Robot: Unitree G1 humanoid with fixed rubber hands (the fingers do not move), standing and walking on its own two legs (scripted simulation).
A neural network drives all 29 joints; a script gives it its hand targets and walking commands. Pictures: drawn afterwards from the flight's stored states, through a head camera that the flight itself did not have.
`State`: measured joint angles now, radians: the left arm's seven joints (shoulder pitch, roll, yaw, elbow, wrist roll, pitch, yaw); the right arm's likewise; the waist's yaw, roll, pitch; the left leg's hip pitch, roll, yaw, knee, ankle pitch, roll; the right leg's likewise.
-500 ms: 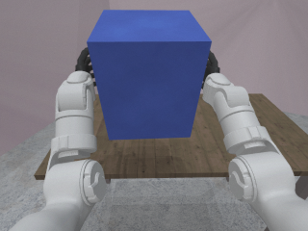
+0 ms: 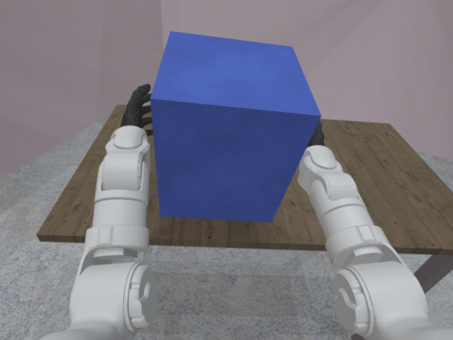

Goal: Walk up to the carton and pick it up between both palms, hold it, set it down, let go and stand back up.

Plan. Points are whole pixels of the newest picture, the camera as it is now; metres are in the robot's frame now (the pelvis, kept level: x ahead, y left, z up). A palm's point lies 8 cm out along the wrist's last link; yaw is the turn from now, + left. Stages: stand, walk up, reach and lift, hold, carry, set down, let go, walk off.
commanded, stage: set down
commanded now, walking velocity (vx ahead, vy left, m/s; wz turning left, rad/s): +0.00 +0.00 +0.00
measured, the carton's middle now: (224, 133) +0.43 +0.01 +0.21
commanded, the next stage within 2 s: none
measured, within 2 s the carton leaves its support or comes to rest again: neither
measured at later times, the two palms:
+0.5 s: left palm (131, 138) +0.41 +0.17 +0.20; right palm (300, 152) +0.40 -0.13 +0.19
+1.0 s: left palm (149, 148) +0.43 +0.15 +0.17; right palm (307, 160) +0.41 -0.15 +0.16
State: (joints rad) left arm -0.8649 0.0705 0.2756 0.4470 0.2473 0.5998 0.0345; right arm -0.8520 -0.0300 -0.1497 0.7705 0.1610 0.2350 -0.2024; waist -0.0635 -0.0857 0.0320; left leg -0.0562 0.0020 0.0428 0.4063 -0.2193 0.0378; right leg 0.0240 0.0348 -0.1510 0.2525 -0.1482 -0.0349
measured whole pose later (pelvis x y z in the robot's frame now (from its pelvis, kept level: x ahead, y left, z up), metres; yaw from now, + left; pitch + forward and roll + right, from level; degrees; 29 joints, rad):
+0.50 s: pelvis +0.00 +0.01 +0.00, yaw -1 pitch -4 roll -2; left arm -0.91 0.07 0.33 0.72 0.22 0.46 0.06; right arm -0.89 0.00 -0.30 0.91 0.00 0.20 -0.16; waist -0.01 -0.04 -0.04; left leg -0.09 -0.01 0.07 0.36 -0.20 0.06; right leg -0.04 0.02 -0.12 0.25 -0.14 -0.02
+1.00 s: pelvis +0.01 +0.00 +0.00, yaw -2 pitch -2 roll -1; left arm -0.90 0.06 0.33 0.85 0.19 0.35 0.08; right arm -0.87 -0.02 -0.30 0.96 -0.03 0.16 -0.15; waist -0.01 -0.03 -0.05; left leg -0.13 0.00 0.08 0.35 -0.20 0.05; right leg -0.08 0.03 -0.11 0.25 -0.14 -0.03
